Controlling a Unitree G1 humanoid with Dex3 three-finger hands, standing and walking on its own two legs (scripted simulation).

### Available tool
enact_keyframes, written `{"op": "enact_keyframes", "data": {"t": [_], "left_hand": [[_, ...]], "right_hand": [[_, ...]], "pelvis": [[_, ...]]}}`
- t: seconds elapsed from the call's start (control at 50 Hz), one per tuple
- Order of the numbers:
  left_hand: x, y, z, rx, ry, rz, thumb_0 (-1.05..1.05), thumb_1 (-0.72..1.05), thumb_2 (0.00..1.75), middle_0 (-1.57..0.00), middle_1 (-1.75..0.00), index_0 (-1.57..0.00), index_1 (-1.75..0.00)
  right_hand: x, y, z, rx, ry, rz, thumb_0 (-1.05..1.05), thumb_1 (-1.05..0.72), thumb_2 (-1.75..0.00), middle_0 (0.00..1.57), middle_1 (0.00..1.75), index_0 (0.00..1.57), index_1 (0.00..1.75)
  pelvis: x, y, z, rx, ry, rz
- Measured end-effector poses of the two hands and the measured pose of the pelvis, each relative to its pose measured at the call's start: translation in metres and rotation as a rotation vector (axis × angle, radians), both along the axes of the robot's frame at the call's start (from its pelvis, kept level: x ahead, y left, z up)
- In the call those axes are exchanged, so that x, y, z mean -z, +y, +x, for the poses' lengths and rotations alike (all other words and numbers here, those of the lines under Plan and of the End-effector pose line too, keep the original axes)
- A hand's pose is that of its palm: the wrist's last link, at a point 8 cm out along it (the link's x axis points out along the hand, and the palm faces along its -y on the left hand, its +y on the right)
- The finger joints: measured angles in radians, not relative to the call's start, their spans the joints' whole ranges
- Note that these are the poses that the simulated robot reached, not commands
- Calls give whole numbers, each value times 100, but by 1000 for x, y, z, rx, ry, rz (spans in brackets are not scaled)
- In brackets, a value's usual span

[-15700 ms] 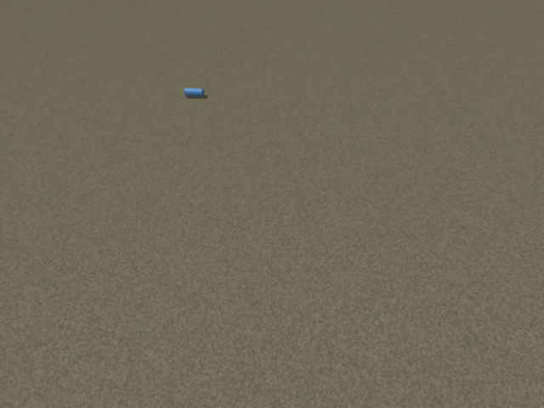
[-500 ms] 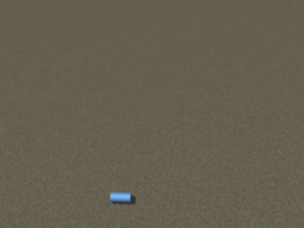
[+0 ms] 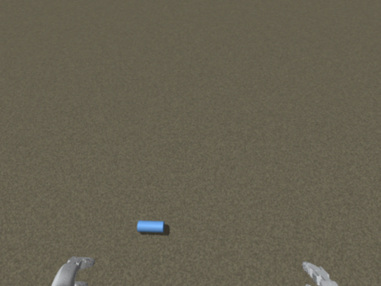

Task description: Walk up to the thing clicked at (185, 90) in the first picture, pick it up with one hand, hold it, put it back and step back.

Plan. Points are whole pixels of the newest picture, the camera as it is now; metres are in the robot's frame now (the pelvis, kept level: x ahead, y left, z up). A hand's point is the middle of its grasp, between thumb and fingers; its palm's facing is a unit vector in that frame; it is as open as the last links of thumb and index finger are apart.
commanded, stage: rise first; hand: left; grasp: from above
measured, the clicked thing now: (151, 226) +0.46 +0.24 -0.72
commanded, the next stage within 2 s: none
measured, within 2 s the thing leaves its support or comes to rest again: neither
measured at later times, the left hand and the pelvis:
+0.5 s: hand out of the picture +0.13 +0.26 -0.20, palm faces -0.22 -0.84 -0.49, open 14.1 cm; pelvis +0.00 +0.01 -0.07, yaw +0 degrees
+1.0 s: hand (117, 259) +0.26 +0.28 -0.40, palm faces -0.47 -0.38 -0.79, open 14.0 cm; pelvis -0.07 -0.01 -0.27, yaw +0 degrees
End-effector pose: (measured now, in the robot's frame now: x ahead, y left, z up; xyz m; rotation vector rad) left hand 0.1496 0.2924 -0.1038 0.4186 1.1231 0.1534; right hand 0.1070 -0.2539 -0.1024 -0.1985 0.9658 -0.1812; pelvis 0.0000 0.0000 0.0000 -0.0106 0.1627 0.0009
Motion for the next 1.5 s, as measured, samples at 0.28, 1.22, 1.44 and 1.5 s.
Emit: {"op": "enact_keyframes", "data": {"t": [0.28, 1.22, 1.44, 1.5], "left_hand": [[33, 4, -13, 90, -11, 52, 0, -48, 97, -11, -103, -10, -103], [302, 4, 175, 945, -264, 579, 0, -44, 94, -16, -98, -16, -98], [347, 2, 208, 1069, -309, 645, 0, -41, 95, -16, -91, -16, -91], [355, 2, 215, 1093, -315, 663, 0, -40, 94, -17, -88, -16, -88]], "right_hand": [[18, 8, 46, -61, -137, -56, 1, -90, -89, 20, 30, 20, 30], [345, -28, -115, -52, 322, -61, 1, -91, -90, 20, 30, 20, 29], [359, -21, -164, -3, 474, -98, 1, -89, -89, 20, 30, 20, 29], [362, -20, -168, -4, 494, -103, 1, -89, -89, 20, 30, 20, 29]], "pelvis": [[43, 9, 2, -11, 104, -21], [331, -3, -91, 10, 436, -50], [365, 9, -93, 19, 439, -90], [372, 10, -93, 20, 438, -97]]}}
